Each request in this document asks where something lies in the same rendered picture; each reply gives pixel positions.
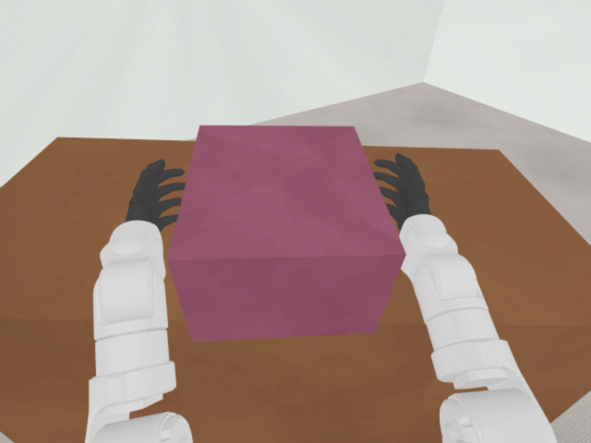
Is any pedestal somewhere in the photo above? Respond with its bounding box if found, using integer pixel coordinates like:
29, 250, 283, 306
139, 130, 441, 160
0, 137, 591, 443

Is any robot left hand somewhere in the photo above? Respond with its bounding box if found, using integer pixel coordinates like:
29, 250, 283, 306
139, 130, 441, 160
126, 160, 186, 231

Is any robot right upper arm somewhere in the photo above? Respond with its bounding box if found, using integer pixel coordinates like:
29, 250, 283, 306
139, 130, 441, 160
440, 389, 555, 443

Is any robot left upper arm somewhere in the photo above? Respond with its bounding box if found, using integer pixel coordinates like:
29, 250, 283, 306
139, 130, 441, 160
91, 412, 193, 443

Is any carton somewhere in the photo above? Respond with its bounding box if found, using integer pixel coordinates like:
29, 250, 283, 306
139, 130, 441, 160
167, 126, 406, 341

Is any right robot forearm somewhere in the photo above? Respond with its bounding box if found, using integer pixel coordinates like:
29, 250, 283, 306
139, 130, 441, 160
399, 214, 557, 443

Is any robot right hand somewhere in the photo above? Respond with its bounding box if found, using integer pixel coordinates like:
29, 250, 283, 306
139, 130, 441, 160
373, 153, 431, 232

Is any left robot forearm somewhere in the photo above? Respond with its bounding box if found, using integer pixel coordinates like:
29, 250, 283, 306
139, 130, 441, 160
85, 221, 176, 443

